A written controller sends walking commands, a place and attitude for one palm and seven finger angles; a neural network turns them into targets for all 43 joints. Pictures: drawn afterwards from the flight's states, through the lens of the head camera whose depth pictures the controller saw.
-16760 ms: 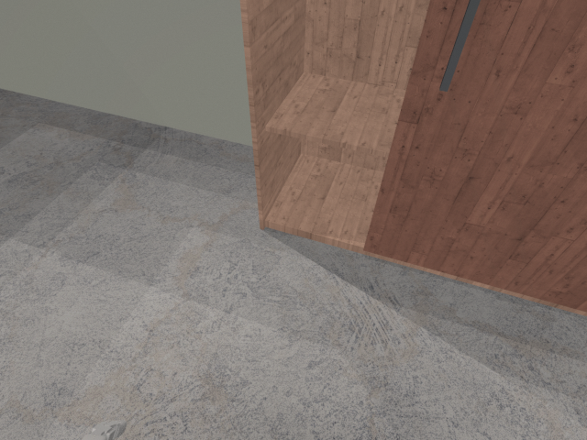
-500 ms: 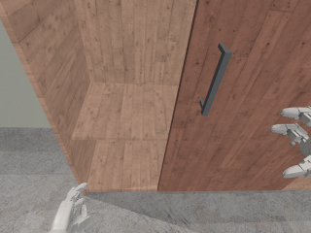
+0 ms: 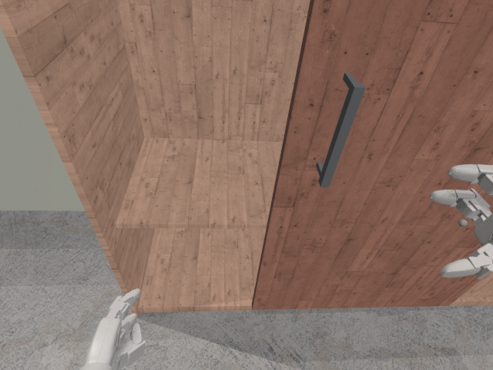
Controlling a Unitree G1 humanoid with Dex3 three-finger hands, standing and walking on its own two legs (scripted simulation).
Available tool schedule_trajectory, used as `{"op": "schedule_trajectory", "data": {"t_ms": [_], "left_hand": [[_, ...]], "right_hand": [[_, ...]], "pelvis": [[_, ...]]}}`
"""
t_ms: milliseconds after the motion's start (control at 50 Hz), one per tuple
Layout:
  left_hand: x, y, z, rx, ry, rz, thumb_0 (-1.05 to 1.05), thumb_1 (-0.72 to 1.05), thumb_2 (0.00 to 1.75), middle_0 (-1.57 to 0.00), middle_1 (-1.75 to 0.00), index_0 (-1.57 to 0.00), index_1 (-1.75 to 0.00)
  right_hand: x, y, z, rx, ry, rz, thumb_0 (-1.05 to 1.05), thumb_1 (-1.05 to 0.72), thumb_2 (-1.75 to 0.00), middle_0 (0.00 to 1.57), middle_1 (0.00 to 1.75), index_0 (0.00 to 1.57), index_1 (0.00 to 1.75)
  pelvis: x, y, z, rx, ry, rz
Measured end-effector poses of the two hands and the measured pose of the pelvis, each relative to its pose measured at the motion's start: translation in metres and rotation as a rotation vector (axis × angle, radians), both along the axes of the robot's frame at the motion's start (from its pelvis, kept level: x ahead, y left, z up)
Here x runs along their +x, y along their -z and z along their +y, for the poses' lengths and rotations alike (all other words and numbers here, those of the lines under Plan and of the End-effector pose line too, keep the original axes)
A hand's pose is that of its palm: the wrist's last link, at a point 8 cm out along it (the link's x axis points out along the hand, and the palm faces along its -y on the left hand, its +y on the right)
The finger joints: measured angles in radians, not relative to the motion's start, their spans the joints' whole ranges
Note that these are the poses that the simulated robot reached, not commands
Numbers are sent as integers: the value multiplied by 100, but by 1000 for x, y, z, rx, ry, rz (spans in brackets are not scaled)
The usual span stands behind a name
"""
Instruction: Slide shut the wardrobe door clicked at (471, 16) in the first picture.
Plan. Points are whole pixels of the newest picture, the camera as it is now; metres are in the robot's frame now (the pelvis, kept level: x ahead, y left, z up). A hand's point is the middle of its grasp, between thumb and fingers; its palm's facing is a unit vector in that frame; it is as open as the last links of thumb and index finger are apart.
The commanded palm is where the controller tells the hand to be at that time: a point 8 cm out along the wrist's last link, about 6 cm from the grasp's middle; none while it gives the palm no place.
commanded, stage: move the hooked fingers beside the handle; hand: right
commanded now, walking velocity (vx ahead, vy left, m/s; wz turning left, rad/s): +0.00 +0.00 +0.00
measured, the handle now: (335, 134) +0.51 -0.16 +0.16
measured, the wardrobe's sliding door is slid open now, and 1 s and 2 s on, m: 0.45 0.45 0.45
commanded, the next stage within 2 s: none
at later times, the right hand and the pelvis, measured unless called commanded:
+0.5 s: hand (425, 195) +0.34 -0.26 +0.17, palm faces +0.02 +1.00 -0.06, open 14.0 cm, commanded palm +0.31 -0.30 +0.18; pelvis +0.01 -0.01 +0.00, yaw +1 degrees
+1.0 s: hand (399, 166) +0.39 -0.23 +0.18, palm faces +0.00 +1.00 -0.03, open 14.0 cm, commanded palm +0.37 -0.28 +0.17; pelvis +0.01 -0.01 +0.00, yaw +1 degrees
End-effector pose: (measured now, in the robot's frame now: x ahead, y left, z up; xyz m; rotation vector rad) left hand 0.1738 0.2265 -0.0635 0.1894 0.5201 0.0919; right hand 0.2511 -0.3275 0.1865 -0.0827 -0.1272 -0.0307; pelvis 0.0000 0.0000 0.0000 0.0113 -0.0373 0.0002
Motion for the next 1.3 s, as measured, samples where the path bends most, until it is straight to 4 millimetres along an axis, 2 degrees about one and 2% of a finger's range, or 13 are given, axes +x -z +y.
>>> {"op": "schedule_trajectory", "data": {"t_ms": [100, 180, 260, 360, 480, 600, 720, 820, 960, 1140, 1300], "left_hand": [[-4, 3, -3, 4, 1, 20, 1, 91, 89, -20, -30, -20, -30], [-9, 7, -4, 11, -2, 44, 1, 91, 89, -20, -30, -20, -30], [-14, 9, -5, 10, -13, 56, 1, 91, 89, -20, -30, -20, -30], [-19, 9, -4, -7, -42, 62, 1, 91, 89, -20, -30, -20, -30], [-22, 11, 2, -2, -61, 93, 1, 91, 89, -20, -30, -20, -30], [-19, 13, 4, 26, -53, 116, 1, 91, 89, -20, -30, -20, -30], [-16, 12, 3, 21, -61, 114, 1, 91, 89, -20, -30, -20, -30], [-20, 15, 3, 15, -67, 129, 1, 91, 89, -20, -30, -20, -30], [-35, 20, 8, 13, -91, 174, 1, 91, 89, -20, -30, -20, -30], [-63, 31, 24, 37, -136, 274, 1, 91, 89, -20, -30, -20, -30], [-83, 34, 32, 52, -171, 331, 1, 91, 89, -20, -30, -20, -30]], "right_hand": [[13, 6, -7, 12, 23, 52, -1, 50, -30, 30, 121, 30, 120], [30, 12, 5, -2, -21, 91, -1, 50, -30, 30, 121, 30, 120], [46, 3, 23, 0, -72, 27, -2, 50, -30, 30, 121, 30, 120], [62, -3, 23, 29, -55, 11, -1, 50, -30, 30, 120, 30, 120], [67, 14, 13, 21, -8, 116, -1, 50, -30, 30, 120, 30, 120], [66, 6, 23, 27, -31, 28, -2, 50, -30, 30, 120, 30, 120], [84, 7, 27, 36, -31, 71, -1, 50, -30, 30, 121, 30, 120], [98, 12, 39, 27, -47, 110, -1, 50, -30, 30, 120, 30, 120], [115, 3, 43, 54, -35, 60, -1, 50, -30, 30, 120, 30, 120], [133, 15, 41, 44, -29, 132, -1, 50, -30, 30, 120, 30, 120], [156, 5, 50, 50, -55, 85, -1, 50, -30, 30, 120, 30, 120]], "pelvis": [[-3, 0, -2, 2, 9, 2], [-6, 0, -5, 3, 13, 9], [-3, -1, -8, 0, 6, 14], [3, -2, -9, -5, -14, 23], [5, -2, -10, -5, -17, 32], [7, -2, -11, -3, -6, 26], [6, -1, -10, -3, -2, 28], [5, -2, -11, -5, -4, 37], [8, -1, -7, -7, -15, 43], [8, -1, -6, -5, -16, 66], [11, 0, -6, -3, -19, 81]]}}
